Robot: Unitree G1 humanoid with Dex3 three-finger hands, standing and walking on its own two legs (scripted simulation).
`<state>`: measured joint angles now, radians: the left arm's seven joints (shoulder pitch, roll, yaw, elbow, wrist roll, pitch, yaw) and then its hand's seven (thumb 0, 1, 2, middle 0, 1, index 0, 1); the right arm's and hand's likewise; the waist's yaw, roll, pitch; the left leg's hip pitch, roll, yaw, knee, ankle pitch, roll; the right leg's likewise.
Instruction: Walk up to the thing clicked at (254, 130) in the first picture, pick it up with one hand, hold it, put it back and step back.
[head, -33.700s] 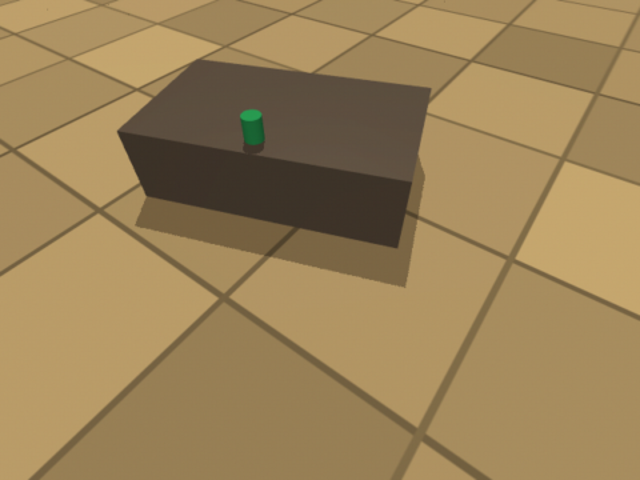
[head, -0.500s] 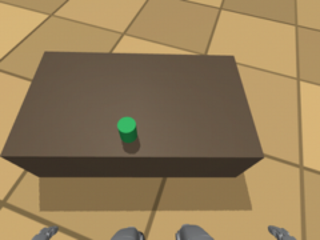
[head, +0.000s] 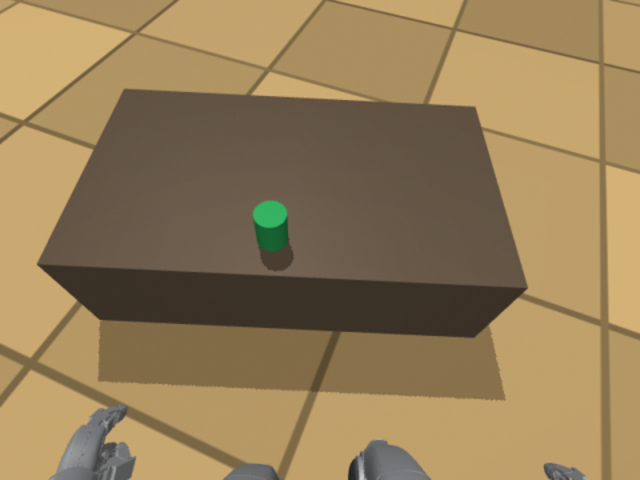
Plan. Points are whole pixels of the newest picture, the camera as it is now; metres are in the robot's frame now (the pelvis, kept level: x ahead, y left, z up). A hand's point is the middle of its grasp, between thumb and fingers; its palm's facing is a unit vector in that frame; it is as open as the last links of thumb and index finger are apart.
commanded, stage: step back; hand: left
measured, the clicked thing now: (271, 226) +0.68 +0.15 -0.34
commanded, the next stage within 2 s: none
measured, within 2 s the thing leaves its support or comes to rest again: neither
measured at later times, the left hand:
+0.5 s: hand out of the picture -0.07 +0.21 -0.13, palm faces -0.04 -0.91 -0.41, open 7.3 cm
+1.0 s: hand out of the picture -0.20 +0.20 -0.14, palm faces +0.01 -0.93 -0.36, open 7.3 cm
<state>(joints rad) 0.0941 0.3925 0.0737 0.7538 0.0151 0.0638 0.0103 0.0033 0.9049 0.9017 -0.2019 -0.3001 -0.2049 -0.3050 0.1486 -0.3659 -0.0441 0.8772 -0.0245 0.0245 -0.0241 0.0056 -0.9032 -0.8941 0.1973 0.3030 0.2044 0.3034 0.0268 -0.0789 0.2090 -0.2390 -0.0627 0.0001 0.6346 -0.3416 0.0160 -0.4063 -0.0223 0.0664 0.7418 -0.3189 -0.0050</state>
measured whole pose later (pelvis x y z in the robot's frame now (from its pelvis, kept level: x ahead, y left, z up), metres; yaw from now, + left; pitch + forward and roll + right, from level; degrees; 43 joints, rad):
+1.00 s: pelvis -0.31 -0.07 +0.01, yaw +0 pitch -1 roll -1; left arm 0.15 0.39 0.07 0.83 0.01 0.06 0.01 0.00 0.91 0.90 -0.20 -0.30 -0.20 -0.30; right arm 0.14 -0.37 -0.04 0.83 -0.04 0.04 -0.01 0.01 -0.90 -0.89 0.20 0.30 0.21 0.30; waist 0.01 -0.03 0.15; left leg -0.35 0.03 -0.02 0.57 -0.21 0.01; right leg -0.38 0.07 0.12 1.08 -0.51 0.02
